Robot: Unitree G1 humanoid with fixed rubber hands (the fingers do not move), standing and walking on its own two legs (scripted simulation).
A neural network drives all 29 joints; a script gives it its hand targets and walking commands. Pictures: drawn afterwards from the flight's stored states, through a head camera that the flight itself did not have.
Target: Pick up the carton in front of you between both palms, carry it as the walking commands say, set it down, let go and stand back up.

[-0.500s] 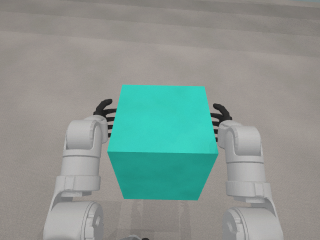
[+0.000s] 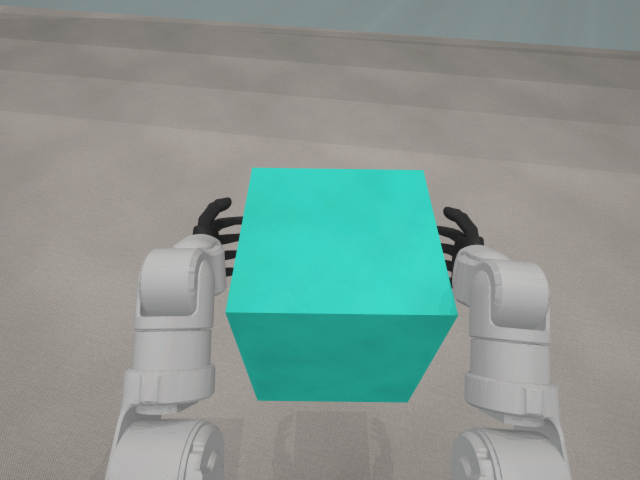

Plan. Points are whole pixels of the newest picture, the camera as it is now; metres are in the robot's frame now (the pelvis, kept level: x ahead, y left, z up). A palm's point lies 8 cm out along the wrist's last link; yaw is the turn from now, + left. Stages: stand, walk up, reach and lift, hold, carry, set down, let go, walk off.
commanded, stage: carry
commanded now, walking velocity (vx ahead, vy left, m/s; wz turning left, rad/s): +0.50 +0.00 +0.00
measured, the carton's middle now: (335, 292) +0.34 -0.01 +0.05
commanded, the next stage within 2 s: none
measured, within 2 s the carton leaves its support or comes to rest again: neither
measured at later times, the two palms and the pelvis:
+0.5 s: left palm (224, 170) +0.57 +0.17 +0.08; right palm (406, 176) +0.55 -0.12 +0.08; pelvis +0.30 +0.04 +0.00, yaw -3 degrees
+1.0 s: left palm (275, 85) +0.86 +0.12 +0.08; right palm (412, 92) +0.86 -0.18 +0.07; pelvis +0.60 -0.03 +0.00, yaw +1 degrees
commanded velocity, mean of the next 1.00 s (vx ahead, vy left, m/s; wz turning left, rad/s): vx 0.50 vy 0.00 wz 0.00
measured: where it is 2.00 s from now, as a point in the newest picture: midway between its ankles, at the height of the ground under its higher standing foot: (325, 242)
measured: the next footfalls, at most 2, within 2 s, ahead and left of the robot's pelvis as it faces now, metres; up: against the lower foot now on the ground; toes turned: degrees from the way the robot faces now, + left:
left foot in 0.40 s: +0.41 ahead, +0.12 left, +0.00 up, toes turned +9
right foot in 0.88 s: +0.70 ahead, -0.12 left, +0.00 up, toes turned -13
